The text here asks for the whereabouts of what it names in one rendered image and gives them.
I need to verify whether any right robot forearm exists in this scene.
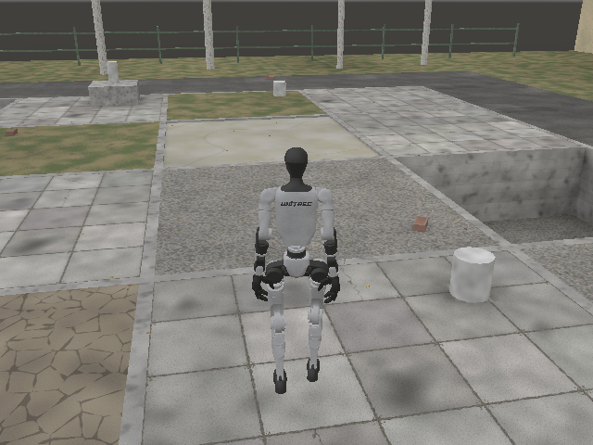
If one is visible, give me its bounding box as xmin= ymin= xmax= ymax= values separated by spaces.
xmin=323 ymin=229 xmax=339 ymax=277

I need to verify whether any robot right hand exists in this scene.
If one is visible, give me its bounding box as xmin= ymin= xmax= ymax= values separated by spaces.
xmin=318 ymin=275 xmax=340 ymax=303

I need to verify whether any robot right upper arm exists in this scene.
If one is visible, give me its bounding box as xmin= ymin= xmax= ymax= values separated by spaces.
xmin=316 ymin=187 xmax=334 ymax=240

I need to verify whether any robot left upper arm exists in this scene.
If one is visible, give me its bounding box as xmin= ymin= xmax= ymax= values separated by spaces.
xmin=259 ymin=187 xmax=277 ymax=240

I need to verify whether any robot left hand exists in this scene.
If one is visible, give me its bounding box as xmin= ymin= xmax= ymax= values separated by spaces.
xmin=252 ymin=274 xmax=274 ymax=301

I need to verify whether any robot left thigh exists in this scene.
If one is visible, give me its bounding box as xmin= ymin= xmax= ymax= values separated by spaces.
xmin=265 ymin=260 xmax=286 ymax=333

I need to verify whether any right robot shin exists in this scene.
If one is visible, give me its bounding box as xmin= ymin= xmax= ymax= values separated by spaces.
xmin=309 ymin=309 xmax=323 ymax=369

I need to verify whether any left robot forearm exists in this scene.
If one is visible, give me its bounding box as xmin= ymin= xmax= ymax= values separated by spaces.
xmin=253 ymin=227 xmax=269 ymax=276

